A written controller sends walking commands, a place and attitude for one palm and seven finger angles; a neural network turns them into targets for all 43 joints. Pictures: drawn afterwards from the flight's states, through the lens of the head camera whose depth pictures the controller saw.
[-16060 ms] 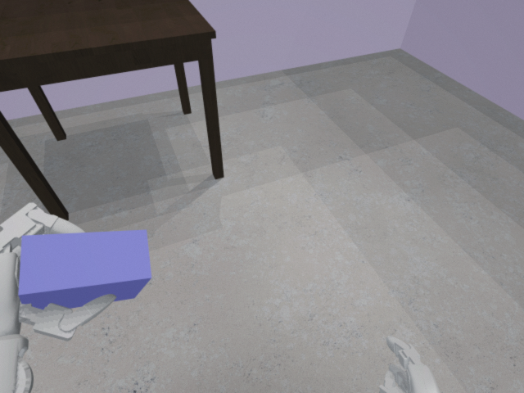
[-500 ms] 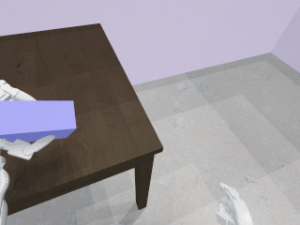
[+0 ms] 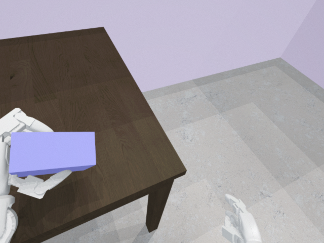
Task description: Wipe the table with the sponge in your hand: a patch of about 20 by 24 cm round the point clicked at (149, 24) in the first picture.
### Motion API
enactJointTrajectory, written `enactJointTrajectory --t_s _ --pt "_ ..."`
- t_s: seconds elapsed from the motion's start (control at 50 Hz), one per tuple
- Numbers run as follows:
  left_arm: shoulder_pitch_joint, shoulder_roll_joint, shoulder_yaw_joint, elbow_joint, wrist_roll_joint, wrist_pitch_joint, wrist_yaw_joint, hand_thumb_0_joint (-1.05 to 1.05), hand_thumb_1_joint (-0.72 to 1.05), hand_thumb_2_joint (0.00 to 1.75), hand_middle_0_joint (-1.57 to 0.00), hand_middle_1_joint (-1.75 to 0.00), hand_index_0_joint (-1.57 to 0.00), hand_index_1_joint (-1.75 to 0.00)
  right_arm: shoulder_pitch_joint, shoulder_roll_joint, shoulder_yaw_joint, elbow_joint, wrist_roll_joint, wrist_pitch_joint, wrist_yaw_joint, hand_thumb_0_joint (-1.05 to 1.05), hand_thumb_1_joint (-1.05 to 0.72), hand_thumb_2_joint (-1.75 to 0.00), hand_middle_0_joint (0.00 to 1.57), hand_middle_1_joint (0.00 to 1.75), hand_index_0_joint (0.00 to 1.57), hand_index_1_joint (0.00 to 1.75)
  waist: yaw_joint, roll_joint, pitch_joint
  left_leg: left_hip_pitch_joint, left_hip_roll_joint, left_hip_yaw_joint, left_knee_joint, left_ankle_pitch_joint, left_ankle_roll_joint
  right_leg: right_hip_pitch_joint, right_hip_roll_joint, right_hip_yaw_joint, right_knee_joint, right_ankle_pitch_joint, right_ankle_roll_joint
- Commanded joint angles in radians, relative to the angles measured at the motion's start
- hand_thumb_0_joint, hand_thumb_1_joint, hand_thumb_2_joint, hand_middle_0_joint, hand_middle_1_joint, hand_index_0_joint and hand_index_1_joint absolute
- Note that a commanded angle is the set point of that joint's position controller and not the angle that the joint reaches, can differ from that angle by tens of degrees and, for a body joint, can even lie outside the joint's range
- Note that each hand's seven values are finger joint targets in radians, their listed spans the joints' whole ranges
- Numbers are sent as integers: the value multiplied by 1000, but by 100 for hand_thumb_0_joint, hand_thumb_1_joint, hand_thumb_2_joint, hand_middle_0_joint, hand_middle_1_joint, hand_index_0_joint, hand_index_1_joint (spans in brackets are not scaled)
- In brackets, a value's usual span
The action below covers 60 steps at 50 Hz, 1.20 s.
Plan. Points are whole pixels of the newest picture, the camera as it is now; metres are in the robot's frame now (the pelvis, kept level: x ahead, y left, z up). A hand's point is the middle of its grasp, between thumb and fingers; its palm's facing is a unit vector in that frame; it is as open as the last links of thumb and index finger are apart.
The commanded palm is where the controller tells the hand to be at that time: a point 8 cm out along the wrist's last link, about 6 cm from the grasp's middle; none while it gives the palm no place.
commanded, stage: come to a stop and stand still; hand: left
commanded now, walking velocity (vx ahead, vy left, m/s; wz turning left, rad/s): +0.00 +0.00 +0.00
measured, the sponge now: (66, 154) +0.24 +0.21 +0.14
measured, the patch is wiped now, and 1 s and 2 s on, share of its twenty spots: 0.00 0.00 0.00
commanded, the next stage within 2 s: look again from close up in 0.04 s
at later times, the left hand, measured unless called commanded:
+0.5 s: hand (35, 161) +0.21 +0.25 +0.15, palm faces +0.39 -0.85 -0.35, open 10.0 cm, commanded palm +0.15 +0.28 +0.18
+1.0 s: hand (17, 169) +0.19 +0.27 +0.15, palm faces +0.43 -0.83 -0.35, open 10.0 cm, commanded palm +0.14 +0.29 +0.18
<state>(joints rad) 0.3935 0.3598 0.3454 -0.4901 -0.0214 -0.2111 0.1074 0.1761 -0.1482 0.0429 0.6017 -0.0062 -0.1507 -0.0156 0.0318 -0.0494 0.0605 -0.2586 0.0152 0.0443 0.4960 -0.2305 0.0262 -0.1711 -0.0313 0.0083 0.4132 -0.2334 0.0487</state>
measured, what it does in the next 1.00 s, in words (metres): stands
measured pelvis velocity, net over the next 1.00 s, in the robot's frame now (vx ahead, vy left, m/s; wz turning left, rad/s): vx -0.02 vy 0.00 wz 0.01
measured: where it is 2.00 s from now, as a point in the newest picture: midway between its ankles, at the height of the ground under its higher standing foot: outside the picture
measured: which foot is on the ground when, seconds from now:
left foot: down 0.00-1.00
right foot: down 0.00-1.00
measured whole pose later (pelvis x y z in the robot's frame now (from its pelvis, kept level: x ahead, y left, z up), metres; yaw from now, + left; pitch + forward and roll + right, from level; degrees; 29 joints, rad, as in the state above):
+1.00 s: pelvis -0.02 +0.00 +0.00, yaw +1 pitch -2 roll -2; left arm 0.38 0.38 0.37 -0.43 -0.02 -0.24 0.10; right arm 0.23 -0.18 0.02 0.61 0.01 -0.17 -0.03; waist 0.05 -0.05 0.06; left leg -0.27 0.01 0.04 0.51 -0.21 0.04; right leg -0.18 -0.04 0.00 0.43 -0.22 0.05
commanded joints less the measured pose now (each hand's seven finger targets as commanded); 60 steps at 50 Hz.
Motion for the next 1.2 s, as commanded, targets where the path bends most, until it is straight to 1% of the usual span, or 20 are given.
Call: enactJointTrajectory --t_s 0.0,0.24,0.44,0.52,0.54,0.56,0.58,0.6,0.62,0.64,0.7,0.76,0.82,0.84,0.88,0.94,0.98,1.04,1.08,1.18 --pt "-55 173 133 -211 -18 -57 17 0 10 130 -120 -160 -120 -160 -69 -165 -77 -158 10 -36 -19 0 -90 -90 20 30 20 30 -10 122 -194 70 57 -58 -109 232 -13 79 12 -7 -20 235 -51" --pt "-76 148 91 -221 -16 -40 28 0 10 130 -120 -160 -120 -160 -84 -169 -82 -165 14 -24 -35 0 -90 -90 20 30 20 30 -11 126 -165 73 50 -54 -128 109 -7 72 -4 16 -65 198 -50" --pt "-43 148 99 -208 -17 -38 34 0 10 130 -120 -160 -120 -160 -81 -170 -87 -169 16 -18 -37 0 -90 -90 20 30 20 30 -10 111 -143 43 50 -61 -139 36 -5 76 -7 20 -78 150 -52" --pt "-37 174 124 -219 -13 -40 36 0 10 130 -120 -160 -120 -160 -85 -172 -90 -167 19 -21 -38 0 -90 -90 20 30 20 30 -10 124 -147 40 55 -66 -145 29 -4 85 -5 17 -68 150 -50" --pt "-1056 951 679 -459 136 -155 23 0 10 130 -120 -160 -120 -160 12 -189 -83 -159 -48 -55 -24 0 -90 -90 20 30 20 30 16 32 -7 -78 78 -49 11 165 -2 -114 -64 64 -122 221 -82" --pt "-425 319 270 137 38 -119 -19 0 10 130 -120 -160 -120 -160 -37 -76 -50 -77 -16 -55 -22 0 -90 -90 20 30 20 30 -11 24 -212 102 12 -54 -64 247 -3 -43 -65 69 -24 271 -116" --pt "-183 193 167 125 5 -108 -33 0 10 130 -120 -160 -120 -160 -8 -171 -107 -152 6 -74 -20 0 -90 -90 20 30 20 30 26 149 -227 181 33 -28 -41 297 -13 -23 -39 128 -40 308 -100" --pt "-147 164 106 -51 -19 -117 -37 0 10 130 -120 -160 -120 -160 -11 -182 -109 -165 14 -74 -6 0 -90 -90 20 30 20 30 11 221 -262 181 48 -53 -67 331 -2 27 -39 80 -6 261 -85" --pt "-55 89 54 -73 -32 -115 -33 0 10 130 -120 -160 -120 -160 -33 -165 -107 -162 22 -79 6 0 -90 -90 20 30 20 30 6 248 -292 194 67 -68 -79 361 3 44 -25 37 36 220 -77" --pt "-31 140 76 -155 -25 -110 -26 0 10 130 -120 -160 -120 -160 -33 -187 -110 -175 17 -79 20 0 -90 -90 20 30 20 30 16 198 -283 154 85 -69 -81 342 5 51 -17 31 41 200 -66" --pt "32 165 100 -181 -29 -98 -12 0 10 130 -120 -160 -120 -160 -48 -180 -100 -179 19 -76 23 0 -90 -90 20 30 20 30 13 51 -211 15 73 -77 -111 110 0 62 -12 23 8 106 -53" --pt "-14 208 159 -174 -29 -100 7 0 10 130 -120 -160 -120 -160 -58 -179 -94 -179 19 -64 -2 0 -90 -90 20 30 20 30 1 50 -146 -46 61 -88 -154 -102 3 27 -5 19 -19 0 -52" --pt "-109 263 203 -211 -22 -115 16 0 10 130 -120 -160 -120 -160 -75 -176 -89 -174 18 -63 -27 0 -90 -90 20 30 20 30 -7 112 -131 -36 54 -97 -162 -170 12 9 -3 33 -33 -31 -57" --pt "-134 231 175 -204 -21 -120 14 0 10 130 -120 -160 -120 -160 -65 -172 -87 -170 16 -65 -30 0 -90 -90 20 30 20 30 -9 137 -132 -39 55 -105 -168 -185 15 14 -3 27 -30 -33 -59" --pt "-161 205 143 -205 -18 -122 11 0 10 130 -120 -160 -120 -160 -62 -171 -85 -166 18 -75 -31 0 -90 -90 20 30 20 30 -8 177 -126 -28 57 -105 -180 -195 13 16 5 28 -28 -26 -60" --pt "-167 159 95 -209 -13 -118 12 0 10 130 -120 -160 -120 -160 -58 -172 -85 -152 17 -87 -29 0 -90 -90 20 30 20 30 -10 150 -138 -5 57 -111 -181 -160 10 29 11 20 -34 8 -58" --pt "-162 137 66 -210 -5 -111 12 0 10 130 -120 -160 -120 -160 -60 -176 -86 -148 16 -92 -23 0 -90 -90 20 30 20 30 -9 167 -136 4 57 -106 -184 -133 4 31 13 20 -34 22 -58" --pt "-114 122 60 -163 -2 -92 17 0 10 130 -120 -160 -120 -160 -56 -171 -84 -141 13 -83 -18 0 -90 -90 20 30 20 30 -7 139 -129 -8 52 -90 -173 -97 -1 42 12 16 -49 52 -55" --pt "-102 139 78 -161 -4 -84 17 0 10 130 -120 -160 -120 -160 -57 -174 -87 -144 12 -72 -17 0 -90 -90 20 30 20 30 -8 96 -130 8 37 -76 -146 -26 -8 41 8 26 -71 94 -57" --pt "-93 166 109 -194 -14 -70 17 0 10 130 -120 -160 -120 -160 -72 -169 -85 -158 15 -48 -23 0 -90 -90 20 30 20 30 -8 112 -140 29 32 -69 -144 30 -13 55 9 22 -73 129 -56"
